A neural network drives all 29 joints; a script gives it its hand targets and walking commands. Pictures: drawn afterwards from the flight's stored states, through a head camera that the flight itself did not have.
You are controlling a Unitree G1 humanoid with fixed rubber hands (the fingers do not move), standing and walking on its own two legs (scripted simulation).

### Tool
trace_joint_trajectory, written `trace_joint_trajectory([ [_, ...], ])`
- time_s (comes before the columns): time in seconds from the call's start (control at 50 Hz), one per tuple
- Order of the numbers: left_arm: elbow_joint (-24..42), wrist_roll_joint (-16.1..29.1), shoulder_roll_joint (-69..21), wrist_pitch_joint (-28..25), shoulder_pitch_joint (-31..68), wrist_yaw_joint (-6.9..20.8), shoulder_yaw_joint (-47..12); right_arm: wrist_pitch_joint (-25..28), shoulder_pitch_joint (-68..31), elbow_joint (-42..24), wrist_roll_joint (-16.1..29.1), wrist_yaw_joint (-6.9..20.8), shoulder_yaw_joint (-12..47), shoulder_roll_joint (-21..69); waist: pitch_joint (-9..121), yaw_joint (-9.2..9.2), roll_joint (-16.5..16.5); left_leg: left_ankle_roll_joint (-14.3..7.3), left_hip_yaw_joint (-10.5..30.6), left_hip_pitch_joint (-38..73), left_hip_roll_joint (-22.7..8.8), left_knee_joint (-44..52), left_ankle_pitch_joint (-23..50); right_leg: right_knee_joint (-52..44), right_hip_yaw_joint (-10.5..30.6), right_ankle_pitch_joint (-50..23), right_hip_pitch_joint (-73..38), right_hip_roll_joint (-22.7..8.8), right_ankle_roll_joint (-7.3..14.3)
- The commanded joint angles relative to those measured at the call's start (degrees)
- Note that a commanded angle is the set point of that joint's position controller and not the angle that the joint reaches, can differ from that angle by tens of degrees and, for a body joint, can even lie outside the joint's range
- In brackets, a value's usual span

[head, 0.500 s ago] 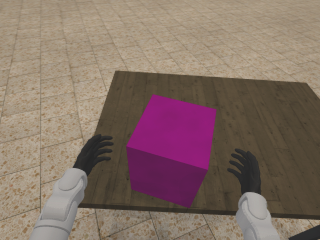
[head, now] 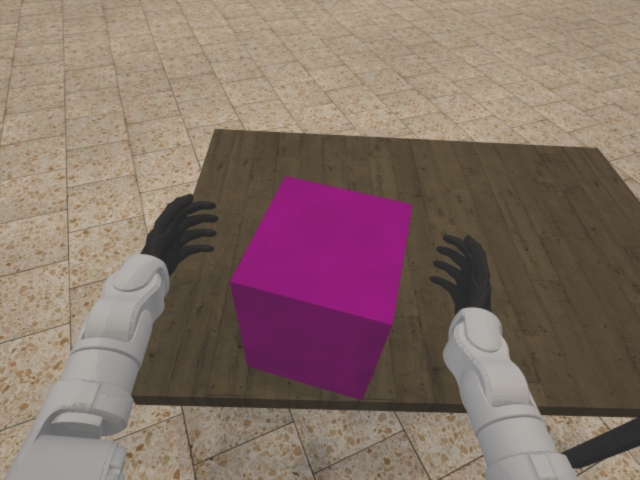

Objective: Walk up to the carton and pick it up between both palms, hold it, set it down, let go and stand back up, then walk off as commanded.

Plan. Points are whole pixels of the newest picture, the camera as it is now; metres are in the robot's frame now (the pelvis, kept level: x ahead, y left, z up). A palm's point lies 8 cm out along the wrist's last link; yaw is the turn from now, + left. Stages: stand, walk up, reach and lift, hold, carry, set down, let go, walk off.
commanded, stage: reach and lift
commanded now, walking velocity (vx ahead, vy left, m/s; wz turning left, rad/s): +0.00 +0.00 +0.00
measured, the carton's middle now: (324, 290) +0.42 -0.01 -0.05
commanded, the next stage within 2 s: none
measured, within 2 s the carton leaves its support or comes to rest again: neither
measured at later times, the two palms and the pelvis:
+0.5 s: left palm (191, 195) +0.46 +0.17 +0.12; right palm (474, 245) +0.38 -0.19 +0.11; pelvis -0.01 +0.00 +0.00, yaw +0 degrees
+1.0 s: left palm (210, 262) +0.44 +0.16 +0.00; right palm (433, 301) +0.36 -0.17 +0.00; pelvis -0.01 -0.01 -0.03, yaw +0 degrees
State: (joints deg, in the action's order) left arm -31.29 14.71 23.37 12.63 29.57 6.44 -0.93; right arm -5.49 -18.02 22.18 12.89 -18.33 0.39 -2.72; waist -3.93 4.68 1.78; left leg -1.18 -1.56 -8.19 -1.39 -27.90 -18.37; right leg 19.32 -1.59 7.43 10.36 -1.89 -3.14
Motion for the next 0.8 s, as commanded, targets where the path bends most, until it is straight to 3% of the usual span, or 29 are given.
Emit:
trace_joint_trajectory([
  [0.0,5.3,0.3,10.8,-2.2,31.7,-1.1,3.2,1.7,-27.8,-10.0,-0.3,0.0,-3.2,-5.5,28.0,1.33,-8.1,3.9,-0.3,-2.1,0.7,4.6,25.4,2.6,-1.6,-16.6,-14.8,3.4,3.4],
  [0.04,7.8,-0.1,10.6,-3.0,32.4,-1.5,3.2,1.8,-26.7,-8.1,-0.3,0.2,-2.9,-4.7,31.9,2.52,-9.2,4.5,-0.3,-0.7,1.5,3.1,29.5,3.1,-1.2,-20.6,-15.6,3.2,3.0],
  [0.06,5.7,-0.6,10.8,-2.9,35.3,-1.7,3.4,1.6,-30.0,-7.3,-0.6,0.0,-3.6,-4.6,34.5,2.23,-10.6,4.9,0.0,-0.7,1.1,2.6,29.8,3.2,-1.2,-20.6,-14.2,3.6,3.3],
  [0.1,0.7,0.5,10.4,-2.5,36.9,-1.2,1.7,1.3,-31.5,-3.0,-1.0,-0.2,-4.9,-5.9,31.5,4.1,-10.2,4.9,0.1,-0.4,0.7,2.9,29.4,2.6,-1.7,-19.4,-12.3,3.3,3.0],
  [0.12,0.2,0.4,11.1,-2.8,38.9,-1.5,2.9,1.3,-34.2,-5.0,-1.3,-0.3,-4.9,-6.2,35.0,3.22,-9.0,5.0,-0.2,-1.1,1.0,2.5,30.1,3.1,-2.0,-20.2,-13.1,3.9,3.1],
  [0.16,3.1,0.1,9.9,-3.4,40.3,-2.1,2.1,1.8,-35.5,-5.1,-0.3,0.0,-3.9,-5.6,38.3,3.14,-10.9,5.4,-0.3,0.6,1.1,1.8,32.5,3.3,-2.2,-21.5,-12.5,4.1,3.2],
  [0.18,-0.6,1.1,10.9,-3.8,43.2,-2.3,1.0,1.5,-37.6,-3.1,-0.5,0.0,-5.2,-6.6,38.1,4.2,-9.8,4.9,0.1,-1.0,0.8,2.4,29.1,3.2,-2.1,-19.2,-11.8,3.9,3.4],
  [0.2,-2.2,0.8,11.1,-3.7,43.8,-2.8,1.8,1.2,-39.6,-3.5,-1.0,0.7,-5.8,-7.5,38.5,3.07,-9.8,5.3,0.4,-1.6,0.6,2.5,28.7,3.2,-2.3,-17.1,-10.0,4.0,3.6],
  [0.26,-10.6,1.1,11.1,-2.7,48.3,-3.0,-0.1,-0.4,-44.9,0.4,-0.8,0.5,-6.5,-8.3,33.9,4.75,-9.6,4.5,-0.1,-5.3,1.1,4.0,21.8,2.9,-2.4,-15.3,-10.0,3.8,3.4],
  [0.28,-9.3,2.1,10.1,-3.3,47.2,-3.0,-0.8,-0.4,-43.6,0.0,-0.4,0.4,-5.6,-7.4,36.6,4.5,-8.7,4.6,-0.1,-4.4,0.9,3.7,23.9,3.3,-2.5,-16.9,-10.7,4.0,4.0],
  [0.32,-8.1,2.2,11.9,-4.5,53.5,-3.8,-0.3,0.1,-49.1,-1.1,0.9,0.9,-4.7,-7.8,43.2,3.11,-11.2,4.9,-0.1,-4.0,1.4,2.0,26.7,4.6,-2.2,-19.1,-9.7,3.9,4.1],
  [0.36,-15.9,1.4,12.1,-5.3,56.0,-4.2,-0.5,-1.4,-49.9,7.5,0.0,1.9,-4.9,-7.2,40.9,3.13,-11.3,4.5,0.6,-5.2,0.6,2.2,24.1,4.6,-1.8,-15.8,-7.8,3.5,4.5],
  [0.38,-19.8,2.7,10.7,-5.5,55.8,-3.9,-2.2,-1.9,-51.6,10.5,0.0,1.9,-4.9,-7.5,39.5,4.59,-9.8,4.0,0.4,-6.7,0.7,2.8,21.9,4.5,-1.9,-14.8,-8.2,3.4,4.3],
  [0.4,-16.7,2.3,10.2,-6.2,56.0,-4.0,-2.1,-1.0,-49.9,9.6,0.6,1.6,-5.1,-7.2,43.4,4.9,-12.0,4.8,0.2,-4.1,1.0,1.8,26.6,4.7,-1.9,-18.5,-7.7,3.7,4.5],
  [0.42,-20.0,2.9,9.1,-6.3,57.4,-4.1,-3.8,-0.9,-52.9,11.9,1.3,1.7,-4.8,-8.2,42.7,5.36,-11.4,5.1,0.4,-3.6,1.2,1.6,25.9,4.4,-2.5,-17.3,-5.4,4.1,4.3],
  [0.44,-14.9,3.3,9.9,-7.2,57.5,-4.3,-3.0,1.2,-53.1,4.9,0.8,1.2,-5.8,-9.0,50.7,4.96,-10.2,5.2,0.3,-0.7,1.2,-0.2,32.2,5.2,-2.7,-22.5,-7.3,4.7,4.1],
  [0.48,-17.6,1.1,9.9,-7.1,55.0,-4.1,-0.9,2.6,-51.2,7.9,0.9,0.7,-5.4,-8.1,52.1,4.37,-11.3,6.3,0.3,1.4,1.2,-2.3,38.4,5.2,-2.8,-26.4,-5.9,5.0,4.0],
  [0.5,-21.3,0.7,10.0,-7.4,55.2,-3.9,-0.1,2.6,-51.8,9.4,1.0,0.9,-4.4,-7.7,49.9,3.75,-10.3,5.6,-0.3,0.1,1.7,-2.3,36.5,5.5,-2.5,-25.7,-5.7,5.0,3.4],
  [0.52,-19.4,0.1,8.8,-7.3,54.7,-3.7,0.1,2.7,-50.5,11.6,0.9,0.9,-4.4,-7.8,48.3,4.51,-11.7,6.5,0.1,1.3,1.9,-2.7,40.6,5.3,-2.7,-28.5,-6.2,5.2,3.7],
  [0.54,-22.8,-0.8,8.8,-7.5,54.8,-3.4,0.3,2.8,-51.5,14.9,1.0,1.3,-3.8,-7.8,45.8,3.94,-9.9,6.1,0.4,-0.8,1.8,-1.9,37.1,5.6,-2.7,-26.3,-7.0,5.0,3.4],
  [0.56,-27.0,-0.7,6.7,-7.4,51.9,-2.4,-0.8,3.5,-49.1,17.4,0.4,0.6,-4.9,-7.9,41.8,5.3,-9.6,5.8,0.1,-1.6,1.9,-1.3,35.1,4.5,-2.5,-25.1,-6.6,5.1,3.5],
  [0.58,-25.3,-3.0,7.1,-7.9,49.5,-2.1,1.2,4.4,-46.2,17.6,1.1,0.1,-3.6,-6.5,41.7,4.29,-9.4,5.7,-0.2,-1.7,2.3,-1.3,34.9,4.6,-2.3,-26.2,-8.4,4.8,3.1],
  [0.6,-28.8,-2.5,6.4,-8.9,50.3,-2.0,-0.7,5.1,-46.7,21.6,1.4,0.4,-3.8,-6.2,38.8,4.62,-10.4,5.7,0.1,-2.3,2.1,-0.8,31.9,4.3,-2.7,-22.5,-6.2,4.7,3.4],
  [0.62,-27.9,-3.5,5.8,-9.8,49.8,-1.7,-0.1,6.0,-46.1,22.0,1.6,0.4,-2.7,-4.8,38.9,4.19,-9.8,5.7,0.1,-1.8,2.3,-1.5,34.2,4.1,-2.8,-24.0,-6.6,4.7,3.6],
  [0.66,-28.3,-3.8,5.9,-12.6,49.7,-1.5,1.3,8.1,-46.3,19.8,-0.2,0.0,-3.5,-2.5,40.7,3.19,-7.9,4.8,-0.6,-6.4,2.5,-2.1,30.7,5.5,-2.0,-24.1,-8.3,4.0,3.6],
  [0.68,-27.3,-2.7,6.1,-14.1,51.2,-1.4,0.5,9.7,-48.0,19.4,-1.5,0.0,-4.8,-3.0,42.9,4.27,-8.6,5.0,-0.2,-6.0,2.1,-2.1,29.9,6.3,-2.8,-22.4,-7.2,4.4,3.2],
  [0.72,-28.8,-3.1,3.9,-16.6,49.4,-1.5,0.7,12.7,-47.0,20.1,-3.0,0.2,-4.5,-1.6,43.5,4.44,-8.1,5.4,0.7,-8.2,2.3,-3.9,30.8,7.9,-2.7,-24.7,-5.8,4.0,3.3],
  [0.74,-24.3,-2.9,4.6,-17.6,50.4,-2.0,1.6,14.4,-48.1,16.2,-2.7,0.1,-4.3,-1.9,47.5,3.38,-8.3,6.0,0.1,-7.0,2.0,-5.1,34.3,8.8,-3.3,-26.8,-5.5,4.3,3.2],
  [0.78,-30.1,-5.6,5.8,-19.4,50.2,-2.2,3.5,16.0,-48.7,19.6,-5.2,0.4,-5.4,-0.2,46.1,2.89,-8.3,5.3,-0.5,-11.1,2.2,-6.6,31.7,10.4,-2.4,-25.9,-4.4,3.9,2.7],
])
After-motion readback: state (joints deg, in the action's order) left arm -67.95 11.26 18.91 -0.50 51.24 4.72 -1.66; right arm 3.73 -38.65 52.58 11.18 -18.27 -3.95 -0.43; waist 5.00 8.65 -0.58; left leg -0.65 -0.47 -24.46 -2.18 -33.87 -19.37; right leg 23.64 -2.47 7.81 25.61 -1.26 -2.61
